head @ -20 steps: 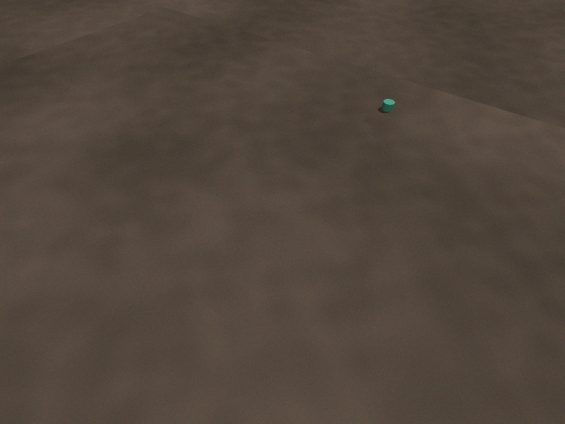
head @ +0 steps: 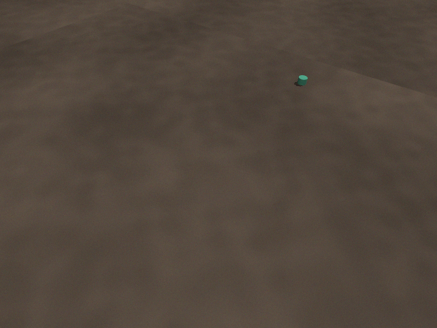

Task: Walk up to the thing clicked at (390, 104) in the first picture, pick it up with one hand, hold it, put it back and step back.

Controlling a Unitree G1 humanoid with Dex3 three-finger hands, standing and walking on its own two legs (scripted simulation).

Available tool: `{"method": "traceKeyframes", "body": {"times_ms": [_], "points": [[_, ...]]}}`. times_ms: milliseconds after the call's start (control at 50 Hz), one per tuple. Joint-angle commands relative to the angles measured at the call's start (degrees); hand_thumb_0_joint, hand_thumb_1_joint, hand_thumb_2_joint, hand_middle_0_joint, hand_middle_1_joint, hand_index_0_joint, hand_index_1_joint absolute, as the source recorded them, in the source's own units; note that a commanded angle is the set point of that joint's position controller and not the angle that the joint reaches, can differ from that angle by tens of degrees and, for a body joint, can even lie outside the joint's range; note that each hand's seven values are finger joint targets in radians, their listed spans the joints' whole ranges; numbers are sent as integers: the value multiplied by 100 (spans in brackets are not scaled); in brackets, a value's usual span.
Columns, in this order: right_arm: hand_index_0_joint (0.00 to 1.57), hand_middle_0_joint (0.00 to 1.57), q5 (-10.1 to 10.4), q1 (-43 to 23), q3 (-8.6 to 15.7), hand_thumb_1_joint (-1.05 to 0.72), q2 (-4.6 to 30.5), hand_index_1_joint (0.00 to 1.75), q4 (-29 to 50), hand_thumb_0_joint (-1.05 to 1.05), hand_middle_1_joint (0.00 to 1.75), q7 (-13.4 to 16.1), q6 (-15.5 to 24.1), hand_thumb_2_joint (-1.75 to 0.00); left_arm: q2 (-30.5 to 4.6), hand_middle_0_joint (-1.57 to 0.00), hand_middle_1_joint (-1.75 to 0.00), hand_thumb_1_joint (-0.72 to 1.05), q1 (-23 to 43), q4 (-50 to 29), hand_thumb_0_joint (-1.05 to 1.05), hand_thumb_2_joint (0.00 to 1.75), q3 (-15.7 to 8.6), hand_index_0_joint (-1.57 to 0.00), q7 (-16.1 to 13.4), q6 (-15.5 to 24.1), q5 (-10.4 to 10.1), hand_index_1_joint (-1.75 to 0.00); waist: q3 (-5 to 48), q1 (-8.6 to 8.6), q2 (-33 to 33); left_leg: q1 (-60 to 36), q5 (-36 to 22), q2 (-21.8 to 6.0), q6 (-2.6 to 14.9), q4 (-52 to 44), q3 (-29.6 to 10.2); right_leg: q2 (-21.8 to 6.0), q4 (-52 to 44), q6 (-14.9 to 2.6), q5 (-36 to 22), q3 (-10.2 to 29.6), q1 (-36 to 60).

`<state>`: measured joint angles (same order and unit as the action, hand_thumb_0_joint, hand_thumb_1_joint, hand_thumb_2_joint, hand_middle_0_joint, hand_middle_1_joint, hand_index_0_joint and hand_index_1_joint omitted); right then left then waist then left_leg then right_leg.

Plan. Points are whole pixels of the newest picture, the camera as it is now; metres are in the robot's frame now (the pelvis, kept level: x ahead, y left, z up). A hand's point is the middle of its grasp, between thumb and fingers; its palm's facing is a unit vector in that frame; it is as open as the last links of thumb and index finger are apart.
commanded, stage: stand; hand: left
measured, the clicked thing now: (302, 80) +2.16 -0.67 -0.76
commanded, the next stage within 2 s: walk up in 0.72 s
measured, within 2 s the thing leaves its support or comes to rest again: neither
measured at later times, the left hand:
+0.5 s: hand out of the picture +0.08 +0.25 -0.16, palm faces -0.02 -0.94 -0.34, open 7.4 cm
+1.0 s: hand (111, 308) +0.19 +0.23 -0.13, palm faces -0.16 -0.91 -0.39, open 7.4 cm
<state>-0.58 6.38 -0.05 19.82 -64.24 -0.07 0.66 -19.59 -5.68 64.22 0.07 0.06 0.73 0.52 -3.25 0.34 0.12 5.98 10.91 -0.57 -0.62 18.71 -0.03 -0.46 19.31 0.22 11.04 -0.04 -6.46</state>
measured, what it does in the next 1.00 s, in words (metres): lifts its right foot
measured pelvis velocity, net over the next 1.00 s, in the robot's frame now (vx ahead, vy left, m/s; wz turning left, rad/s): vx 0.06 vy -0.05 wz -0.17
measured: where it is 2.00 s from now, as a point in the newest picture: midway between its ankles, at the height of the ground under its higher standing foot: (275, 261)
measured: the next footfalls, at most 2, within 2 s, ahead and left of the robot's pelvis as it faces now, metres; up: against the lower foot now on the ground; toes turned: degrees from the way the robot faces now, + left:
right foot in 1.06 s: +0.17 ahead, -0.26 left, +0.00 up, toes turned -18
left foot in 1.48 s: +0.51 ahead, -0.07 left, +0.00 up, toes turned -11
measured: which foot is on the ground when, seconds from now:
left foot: down 0.00-1.00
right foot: down 0.00-0.76, up 0.78-1.00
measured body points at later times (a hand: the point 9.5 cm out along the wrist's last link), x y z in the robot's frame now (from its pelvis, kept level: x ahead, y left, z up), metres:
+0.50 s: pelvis +0.00 +0.00 +0.00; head +0.01 +0.00 +0.45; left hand +0.08 +0.30 -0.13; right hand +0.08 -0.30 -0.13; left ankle -0.01 +0.13 -0.75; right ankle -0.01 -0.12 -0.75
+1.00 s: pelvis +0.06 -0.05 -0.01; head +0.04 -0.07 +0.44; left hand +0.20 +0.28 -0.10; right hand +0.06 -0.41 -0.12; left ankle -0.01 +0.12 -0.75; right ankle +0.12 -0.23 -0.73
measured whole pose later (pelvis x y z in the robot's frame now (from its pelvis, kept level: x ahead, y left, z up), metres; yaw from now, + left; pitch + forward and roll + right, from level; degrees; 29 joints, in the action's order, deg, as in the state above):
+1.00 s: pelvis +0.06 -0.05 -0.01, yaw -10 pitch -2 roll +2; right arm -3.4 13.7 5.9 26.8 -57.8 -2.7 4.6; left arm -27.1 -10.5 57.2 -6.0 8.6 -0.4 2.0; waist 0.7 0.1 -0.2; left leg -0.6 20.1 -5.9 -1.5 21.6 9.3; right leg -8.4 41.7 -0.1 17.9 -0.3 -26.3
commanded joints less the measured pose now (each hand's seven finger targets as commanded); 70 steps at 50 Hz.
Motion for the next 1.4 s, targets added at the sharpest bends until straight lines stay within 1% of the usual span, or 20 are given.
{"method": "traceKeyframes", "body": {"times_ms": [0,680,700,720,740,760,800,840,880,940,1000,1020,1040,1060,1080,1100,1120,1180,1280,1380], "points": [[20,20,18,-244,255,-90,1205,30,352,0,30,78,138,-90,-1180,-20,-30,90,193,-342,0,90,-206,-20,-58,109,-13,-30,577,-20,12,-187,-1186,-707,204,-186,-485,-680,-213,-180,-1148,505,126],[20,20,15,-183,242,-90,1231,30,339,0,30,72,118,-90,-1208,-20,-30,90,108,-338,0,90,-213,-20,-63,117,-15,-30,526,-22,56,-128,-968,-683,193,-260,-494,-688,-319,-176,-982,521,128],[20,20,-143,220,756,-90,2022,30,840,0,30,-25,330,-90,-1960,-20,-30,90,-43,-940,0,90,-720,-20,232,147,153,-30,1241,-167,-172,-829,2036,-788,593,330,-517,-447,299,-388,1859,869,-729],[20,20,-203,426,842,-90,2087,30,703,0,30,-59,391,-90,-1738,-20,-30,90,545,-1060,0,90,-654,-20,364,87,159,-30,656,-466,161,-1397,3046,-1048,763,55,-869,-301,856,-311,2397,630,-2500],[20,20,-181,857,984,-90,2279,30,690,0,30,-42,431,-90,-1462,-20,-30,90,1179,-1358,0,90,-646,-20,456,84,198,-30,272,-824,1079,-1633,3596,-2030,1201,-849,-1966,-133,2330,-201,1716,146,-3629],[20,20,-185,977,1015,-90,2336,30,776,0,30,-51,486,-90,-1471,-20,-30,90,1485,-1547,0,90,-644,-20,483,104,245,-30,-81,-892,814,-1343,3335,-2739,1548,-1225,-2440,-476,3089,-165,1557,441,-4218],[20,20,-142,465,973,-90,2197,30,1039,0,30,-26,574,-90,-1684,-20,-30,90,926,-1441,0,90,-693,-20,592,148,198,-30,101,-397,125,-807,2974,-2587,1398,-1314,-2067,-819,3623,-140,1177,878,-3752],[20,20,-209,-124,967,-90,2205,30,1258,0,30,-79,609,-90,-1687,-20,-30,90,127,-1283,0,90,-743,-20,754,81,117,-30,169,46,720,-377,3076,-2245,1269,-1399,-1172,-929,3315,-34,1076,508,-3093],[20,20,-264,-293,961,-90,2131,30,1360,0,30,-145,632,-90,-1608,-20,-30,90,158,-1269,0,90,-759,-20,860,59,108,-30,-23,72,898,284,2576,-1772,1057,-1220,-255,-845,2702,28,872,144,-2310],[20,20,-253,-91,963,-90,2204,30,1301,0,30,-205,625,-90,-1602,-20,-30,90,368,-1342,0,90,-794,-20,900,66,107,-30,-240,-62,823,596,2487,-1607,940,-978,241,-709,2084,15,545,-261,-1777],[20,20,-215,-328,926,-90,2182,30,1340,0,30,-218,536,-90,-1609,-20,-30,90,-296,-1136,0,90,-820,-20,816,105,132,-30,-83,317,515,1001,2296,-1528,874,-46,693,-470,1751,-64,279,-780,-767],[20,20,-214,-309,872,-90,2072,30,1333,0,30,-212,488,-90,-1765,-20,-30,90,-887,-929,0,90,-913,-20,737,159,159,-30,208,657,-179,1391,1657,-1276,761,1264,917,-153,1550,-111,484,-833,75],[20,20,-200,-105,708,-90,1697,30,1376,0,30,-232,461,-90,-2164,-20,-30,90,-1913,-671,0,90,-1092,-20,591,262,157,-30,681,1162,-1459,2170,929,-743,542,3638,1164,-73,1032,-322,1504,-279,1298],[20,20,-40,-336,516,-90,1189,30,1827,0,30,-259,519,-90,-2872,-20,-30,90,-2279,-763,0,90,-1195,-20,488,328,139,-30,497,1209,-2985,4031,2309,208,195,5135,978,-1572,-733,-923,3071,3017,1572],[20,20,-90,-628,618,-90,1700,30,1870,0,30,-237,511,-90,-3039,-20,-30,90,-1741,-993,0,90,-1161,-20,485,333,-16,-30,184,951,-1795,3963,2098,-288,139,5474,20,-2346,-1584,-1434,4130,4627,656],[20,20,-10,-525,675,-90,1973,30,1707,0,30,-275,513,-90,-2872,-20,-30,90,-1169,-1196,0,90,-1123,-20,436,324,-110,-30,57,625,-712,3819,1379,-647,171,5496,-208,-2206,-1469,-1364,4079,4078,474],[20,20,32,-255,696,-90,1979,30,1526,0,30,-317,493,-90,-2651,-20,-30,90,-795,-1288,0,90,-1037,-20,385,350,-118,-30,138,370,-516,3615,921,-772,218,5221,-222,-1871,-1168,-1176,3438,3274,434],[20,20,-22,343,719,-90,1888,30,1325,0,30,-416,413,-90,-2228,-20,-30,90,-483,-1410,0,90,-885,-20,345,460,-81,-30,-88,36,-868,2800,397,-938,161,4159,-158,-1270,-1052,-951,2470,1767,-494],[20,20,-101,-13,793,-90,1798,30,1663,0,30,-546,346,-90,-2177,-20,-30,90,-614,-1657,0,90,-864,-20,371,549,-59,-30,-198,99,-666,2798,-31,-838,-108,2815,119,-1197,-1201,-1148,2313,1200,-735],[20,20,-74,-218,784,-90,1545,30,1830,0,30,-535,465,-90,-2138,-20,-30,90,-552,-1717,0,90,-819,-20,361,558,-4,-30,15,69,-444,1393,-795,-739,10,1528,331,-1122,-771,-1054,1001,702,-885]]}}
